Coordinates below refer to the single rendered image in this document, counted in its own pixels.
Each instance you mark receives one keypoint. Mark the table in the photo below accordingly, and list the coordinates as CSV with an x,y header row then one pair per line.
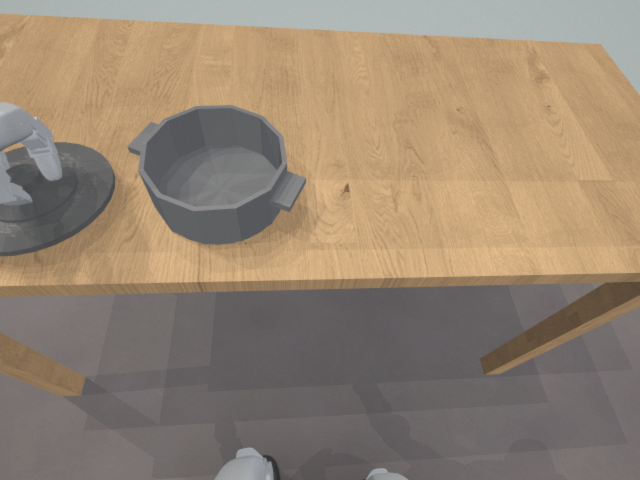
x,y
429,161

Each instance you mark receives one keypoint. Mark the lid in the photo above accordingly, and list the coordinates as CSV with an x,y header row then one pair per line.
x,y
61,208

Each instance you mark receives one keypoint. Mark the knob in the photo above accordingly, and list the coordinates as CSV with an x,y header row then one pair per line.
x,y
28,176

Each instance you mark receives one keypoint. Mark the pot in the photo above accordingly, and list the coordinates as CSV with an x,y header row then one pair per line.
x,y
216,174

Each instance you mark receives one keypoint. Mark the left robot shin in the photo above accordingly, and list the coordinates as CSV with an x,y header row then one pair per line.
x,y
247,452

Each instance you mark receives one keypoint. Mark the left robot thigh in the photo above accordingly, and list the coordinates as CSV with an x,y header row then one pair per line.
x,y
246,468

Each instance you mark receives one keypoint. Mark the left robot hand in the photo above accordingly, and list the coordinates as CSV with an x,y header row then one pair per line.
x,y
18,126

